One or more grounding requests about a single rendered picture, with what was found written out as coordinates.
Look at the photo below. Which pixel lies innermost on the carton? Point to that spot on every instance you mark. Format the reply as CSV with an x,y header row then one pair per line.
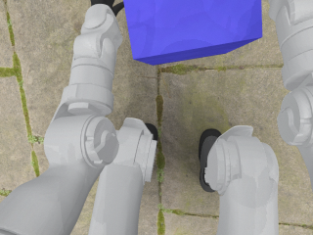
x,y
168,31

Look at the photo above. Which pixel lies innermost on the robot right forearm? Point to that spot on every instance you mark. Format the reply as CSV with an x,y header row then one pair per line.
x,y
294,26

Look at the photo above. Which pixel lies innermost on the robot left hand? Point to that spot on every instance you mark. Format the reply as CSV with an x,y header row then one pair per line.
x,y
116,8

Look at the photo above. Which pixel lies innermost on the left robot upper arm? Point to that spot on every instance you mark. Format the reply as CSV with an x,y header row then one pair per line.
x,y
77,149

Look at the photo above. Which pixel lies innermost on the right robot upper arm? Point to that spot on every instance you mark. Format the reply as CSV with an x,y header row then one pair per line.
x,y
295,123

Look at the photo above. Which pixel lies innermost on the robot left thigh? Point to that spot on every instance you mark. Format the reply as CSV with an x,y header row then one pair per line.
x,y
121,184

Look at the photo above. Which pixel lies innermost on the robot left forearm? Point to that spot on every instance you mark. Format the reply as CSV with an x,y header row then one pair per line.
x,y
89,91

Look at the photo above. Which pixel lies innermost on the left robot shin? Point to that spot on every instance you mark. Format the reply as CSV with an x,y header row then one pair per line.
x,y
134,123

